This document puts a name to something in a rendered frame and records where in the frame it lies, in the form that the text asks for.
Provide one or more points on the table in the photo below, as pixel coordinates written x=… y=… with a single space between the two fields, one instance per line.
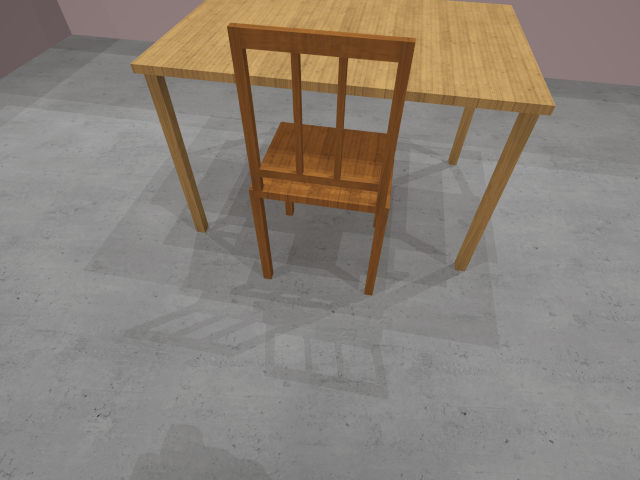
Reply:
x=468 y=54

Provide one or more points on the chair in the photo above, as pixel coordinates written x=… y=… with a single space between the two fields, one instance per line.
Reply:
x=317 y=165

